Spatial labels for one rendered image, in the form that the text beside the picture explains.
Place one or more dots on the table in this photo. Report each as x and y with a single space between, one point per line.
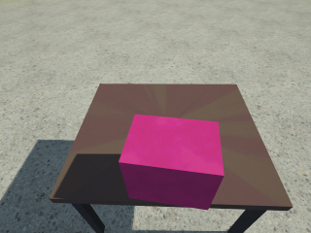
91 174

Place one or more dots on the carton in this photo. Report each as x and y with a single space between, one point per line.
174 161

